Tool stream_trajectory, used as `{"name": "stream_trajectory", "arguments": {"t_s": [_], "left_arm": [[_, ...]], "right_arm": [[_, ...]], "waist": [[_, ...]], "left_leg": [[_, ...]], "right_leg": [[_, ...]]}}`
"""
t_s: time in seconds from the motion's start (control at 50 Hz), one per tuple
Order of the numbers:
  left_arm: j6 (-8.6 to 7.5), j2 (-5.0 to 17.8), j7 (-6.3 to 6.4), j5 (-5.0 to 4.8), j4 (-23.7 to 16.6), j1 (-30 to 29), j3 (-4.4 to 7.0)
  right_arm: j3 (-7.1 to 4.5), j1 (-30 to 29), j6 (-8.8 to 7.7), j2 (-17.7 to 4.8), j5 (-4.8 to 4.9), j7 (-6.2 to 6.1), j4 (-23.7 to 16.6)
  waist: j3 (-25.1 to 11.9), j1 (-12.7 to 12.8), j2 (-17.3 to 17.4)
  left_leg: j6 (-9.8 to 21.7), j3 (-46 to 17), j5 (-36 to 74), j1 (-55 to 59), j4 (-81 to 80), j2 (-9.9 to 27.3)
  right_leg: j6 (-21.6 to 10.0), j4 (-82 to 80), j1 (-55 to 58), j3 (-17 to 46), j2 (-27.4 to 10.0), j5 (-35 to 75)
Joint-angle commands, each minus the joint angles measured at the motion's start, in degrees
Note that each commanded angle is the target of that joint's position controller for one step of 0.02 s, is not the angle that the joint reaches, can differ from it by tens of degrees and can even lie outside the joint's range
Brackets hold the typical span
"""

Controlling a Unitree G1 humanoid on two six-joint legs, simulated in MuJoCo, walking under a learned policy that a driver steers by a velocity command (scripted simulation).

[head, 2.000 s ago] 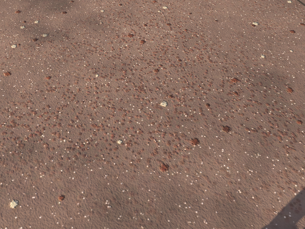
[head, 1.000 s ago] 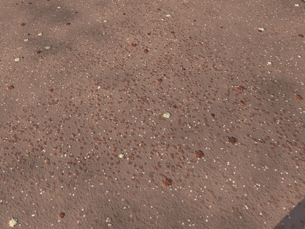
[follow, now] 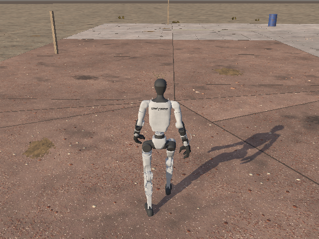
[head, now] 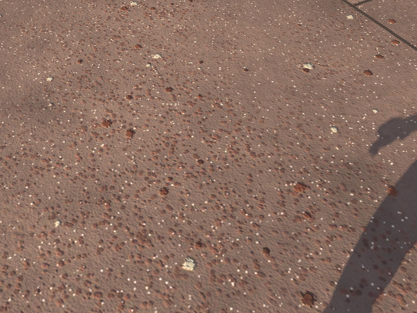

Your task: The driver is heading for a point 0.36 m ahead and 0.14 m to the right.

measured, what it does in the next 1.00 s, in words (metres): walks ahead: right foot, then left foot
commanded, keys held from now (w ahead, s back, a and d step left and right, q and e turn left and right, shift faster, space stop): w+e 0.24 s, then no key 0.76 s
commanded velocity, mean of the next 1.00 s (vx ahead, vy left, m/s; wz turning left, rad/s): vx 0.23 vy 0.00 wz -0.25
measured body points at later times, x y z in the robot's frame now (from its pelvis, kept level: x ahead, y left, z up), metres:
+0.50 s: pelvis +0.28 -0.01 +0.00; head +0.31 -0.01 +0.45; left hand +0.39 +0.26 -0.12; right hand +0.44 -0.29 -0.08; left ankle +0.44 +0.07 -0.72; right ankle +0.15 -0.09 -0.71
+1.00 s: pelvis +0.36 -0.03 +0.01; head +0.37 -0.04 +0.46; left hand +0.50 +0.20 -0.12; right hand +0.41 -0.30 -0.12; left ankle +0.44 +0.07 -0.72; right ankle +0.31 -0.16 -0.72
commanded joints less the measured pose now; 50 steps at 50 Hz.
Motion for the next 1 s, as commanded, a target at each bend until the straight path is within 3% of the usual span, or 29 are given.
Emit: {"name": "stream_trajectory", "arguments": {"t_s": [0.02, 0.04, 0.06, 0.08, 0.1, 0.12, 0.14, 0.2, 0.28, 0.34, 0.38, 0.44, 0.46, 0.48, 0.5, 0.52, 0.54, 0.56, 0.58, 0.62, 0.66, 0.7, 0.76, 0.78, 0.8, 0.82, 0.86, 0.92, 1.0], "left_arm": [[-0.18, 14.26, 0.77, -0.10, -0.39, 18.34, 5.65], [-0.09, 20.33, 1.39, -0.19, -0.21, 20.61, 6.77], [-0.37, 16.31, 1.55, 0.37, -0.75, 22.84, 5.47], [-0.61, 12.77, 1.79, 0.83, -0.74, 20.63, 4.61], [-0.79, 10.62, 1.87, 0.59, -1.94, 16.15, 3.94], [-0.76, 8.73, 1.77, 0.67, -3.34, 11.58, 3.30], [-0.77, 7.50, 1.90, 1.17, -4.44, 9.12, 2.77], [-0.79, 9.61, 2.62, 0.71, -5.15, 9.10, 3.20], [-0.18, 11.42, 4.08, 0.47, -4.90, 11.70, 3.67], [0.61, 10.73, 4.42, 0.47, -3.54, 15.74, 3.37], [0.90, 9.91, 4.62, 0.45, -2.97, 16.41, 3.01], [1.28, 9.28, 5.12, 0.89, -3.21, 14.47, 2.72], [1.33, 8.55, 5.15, 0.96, -3.64, 13.38, 2.43], [1.21, 6.73, 5.09, 1.71, -4.84, 13.59, 1.76], [0.86, 4.31, 4.94, 1.34, -3.54, 23.27, 0.85], [1.12, 6.78, 4.50, 0.80, -2.49, 26.69, 0.83], [2.06, 10.81, 4.43, 0.10, -2.52, 23.03, 1.86], [3.34, 11.06, 4.82, 0.14, -3.26, 17.86, 2.06], [4.65, 10.45, 5.14, 0.61, -3.68, 15.42, 2.14], [6.34, 7.65, 5.68, 1.05, -3.41, 15.49, 1.67], [6.08, 5.31, 5.96, 1.41, -2.16, 16.68, 1.05], [5.68, 5.38, 5.85, 1.37, -1.36, 16.74, 1.09], [5.57, 5.28, 5.45, 2.38, -0.81, 15.61, 1.13], [5.50, 6.53, 5.52, 3.17, -1.73, 14.31, 1.22], [5.50, 9.84, 5.81, 2.86, -2.37, 12.79, 1.87], [5.21, 9.49, 5.67, 2.40, -1.30, 12.65, 2.02], [3.98, 6.38, 5.52, 2.66, -0.99, 11.19, 1.17], [2.43, 6.07, 5.39, 2.08, -0.37, 11.69, 1.08], [2.13, 6.29, 5.48, 1.70, 0.80, 13.22, 1.13]], "right_arm": [[-1.68, -2.12, 0.26, -10.46, -0.12, -0.88, -5.09], [1.27, 4.03, -1.64, -0.96, -1.88, 0.57, -7.61], [0.72, -0.29, -4.52, -4.99, 0.44, 1.56, -8.57], [-0.14, -6.30, -6.04, -7.98, 2.44, 2.07, -10.50], [0.06, -8.65, -6.60, -7.75, 2.12, 1.89, -11.26], [-0.41, -9.40, -6.37, -7.81, 0.84, 1.44, -10.95], [-0.98, -8.45, -5.52, -8.29, 0.18, 1.24, -11.04], [-1.03, -7.75, -3.36, -6.15, -0.90, 0.97, -12.23], [-0.32, -15.81, -2.90, -4.22, -1.21, 0.76, -14.95], [-0.03, -19.72, -3.41, -3.61, -0.77, 1.47, -16.43], [-0.34, -20.81, -3.45, -4.72, -0.79, 1.85, -17.25], [-1.26, -17.05, -4.18, -7.19, -1.57, 2.21, -16.54], [-1.50, -13.61, -4.62, -7.76, -2.16, 2.15, -15.54], [-1.86, -9.49, -4.96, -10.31, -3.23, 1.97, -15.30], [-2.01, -6.18, -4.29, -12.02, -4.01, 1.78, -15.18], [-1.23, -3.76, -3.19, -7.72, -1.83, 2.12, -13.89], [-0.73, -5.95, -2.39, -6.43, -0.52, 2.48, -14.46], [-0.36, -9.44, -1.51, -5.78, -0.59, 2.44, -15.05], [0.46, -13.19, -0.86, -4.37, -0.97, 2.52, -15.42], [0.18, -17.42, 0.28, -5.56, -1.80, 2.44, -15.37], [-0.17, -17.21, 0.74, -6.08, -2.05, 2.10, -14.70], [-0.18, -16.04, 0.93, -5.97, -1.39, 1.71, -13.82], [0.50, -15.70, 1.52, -4.59, -0.52, 1.40, -12.93], [0.92, -14.53, 1.47, -3.53, -0.76, 1.50, -12.25], [0.70, -13.31, 1.40, -4.07, -1.14, 1.68, -12.26], [0.51, -13.71, 1.41, -4.20, -1.13, 1.58, -12.11], [0.57, -13.40, 1.46, -3.55, -0.87, 1.15, -11.39], [0.45, -11.72, 1.61, -3.48, -0.98, 0.80, -9.83], [0.30, -11.78, 1.66, -3.38, -0.63, 0.88, -8.31]], "waist": [[-11.17, 12.26, 1.65], [-17.64, 6.52, -13.45], [-24.37, 9.30, -9.45], [-16.32, 10.21, -7.15], [-11.26, 8.06, -1.63], [-7.29, 5.36, 2.07], [-5.87, 3.12, 1.77], [-3.32, 1.09, 0.49], [-0.54, 3.37, -2.02], [-2.54, 6.24, -4.35], [-2.89, 6.45, -5.15], [-4.53, 3.72, -5.83], [-5.93, 1.78, -4.90], [-11.58, 0.78, -0.94], [-19.64, 2.72, 11.30], [-26.02, 2.33, 15.68], [-21.00, 1.51, 9.66], [-15.35, 1.60, 5.46], [-9.99, 2.62, 4.01], [-5.22, 4.83, 7.75], [-6.14, 4.72, 9.65], [-8.63, 4.54, 8.99], [-6.82, 5.30, 7.22], [-5.18, 4.84, 5.54], [-2.26, 2.55, 1.29], [-0.31, 2.20, -2.56], [0.87, 1.76, -4.52], [-0.02, 1.78, -3.13], [-1.75, 2.44, -1.00]], "left_leg": [[3.55, -0.61, 56.59, -15.06, 35.39, 11.45], [-0.29, -4.23, 3.20, -41.81, 57.44, -0.56], [0.63, -16.96, -6.74, -50.24, 65.66, -3.14], [2.50, -18.64, -2.01, -55.58, 64.95, 0.65], [3.24, -18.12, 3.04, -54.03, 60.02, 3.41], [2.83, -17.47, 5.49, -49.95, 54.66, 5.21], [2.32, -17.68, 6.82, -45.33, 51.59, 6.52], [-0.48, -16.04, 9.21, -41.76, 43.15, 6.75], [-2.44, -13.53, 23.98, -39.21, 24.02, 3.44], [-1.56, -12.16, 35.47, -33.90, 15.24, 0.05], [-0.32, -13.44, 34.85, -33.90, 12.17, -0.36], [2.63, -14.43, 31.59, -30.96, 8.05, -0.13], [3.85, -13.67, 37.96, -25.51, 4.69, 0.35], [6.34, -18.70, 57.84, -13.94, 8.01, 6.94], [17.14, -32.01, 76.21, 4.52, 12.16, 20.29], [21.39, -41.60, 67.88, 7.70, 10.33, 25.09], [19.51, -41.17, 50.82, 2.24, 7.77, 22.75], [16.71, -37.94, 38.65, -4.39, 5.46, 20.00], [15.26, -34.39, 30.37, -12.53, 2.56, 17.66], [12.32, -27.46, 21.14, -24.92, -1.98, 12.24], [12.30, -23.08, 23.23, -27.15, -2.37, 9.95], [12.70, -22.85, 20.99, -25.38, -1.73, 10.61], [8.90, -21.75, 3.67, -29.18, -1.58, 8.63], [6.00, -21.21, -2.24, -31.30, -0.94, 7.35], [3.61, -18.40, -3.68, -31.54, 0.69, 4.16], [2.17, -15.04, 0.58, -27.09, 3.07, 1.71], [2.41, -14.45, 7.14, -22.14, 6.62, 1.73], [3.39, -14.34, 13.43, -21.29, 8.35, 1.84], [3.35, -14.11, 21.45, -19.78, 10.02, 1.99]], "right_leg": [[-6.22, -3.19, 31.03, 6.11, 0.46, -2.22], [-17.31, -6.46, 53.15, 38.01, -15.28, -7.49], [-19.84, -15.79, 58.75, 53.10, -18.95, -11.81], [-15.78, -16.10, 54.46, 43.63, -16.49, -8.55], [-13.43, -16.23, 45.52, 35.47, -13.89, -3.70], [-11.92, -17.29, 35.86, 29.71, -11.62, 2.35], [-11.43, -18.82, 29.57, 26.31, -9.97, 6.14], [-11.75, -21.42, 20.90, 21.68, -7.89, 11.29], [-7.94, -19.82, 16.27, 14.10, -3.20, 17.92], [-4.73, -16.49, 17.45, 13.14, -2.52, 18.67], [-3.85, -13.65, 21.19, 15.48, -3.98, 16.96], [-2.36, -6.17, 27.07, 19.00, -5.73, 18.86], [-0.85, -1.39, 26.93, 18.11, -3.46, 20.18], [1.40, 8.02, 22.60, 16.37, 0.25, 11.98], [5.44, 25.40, 9.00, 13.96, 6.23, -16.45], [7.25, 33.01, 4.26, 14.57, 6.06, -37.31], [8.30, 36.89, 1.39, 15.59, 3.79, -35.75], [9.26, 37.59, -0.04, 13.31, 2.10, -32.45], [9.73, 33.80, 0.44, 11.82, 0.48, -30.37], [9.90, 22.01, 8.52, 8.48, -0.89, -26.29], [9.67, 13.94, 14.71, 6.14, -0.04, -23.10], [8.96, 7.23, 18.47, 5.67, -0.01, -16.25], [6.64, -4.13, 25.18, 4.56, 0.51, -6.79], [5.24, -6.17, 25.90, 7.88, -2.33, -5.94], [3.43, -7.49, 21.71, 10.30, -4.57, -12.39], [2.68, -9.17, 14.41, 10.30, -3.59, -22.24], [4.32, -11.52, 10.11, 10.01, -3.01, -23.07], [5.58, -9.63, 12.53, 9.16, -2.48, -14.95], [5.41, -7.48, 15.18, 8.44, -2.01, -7.74]]}}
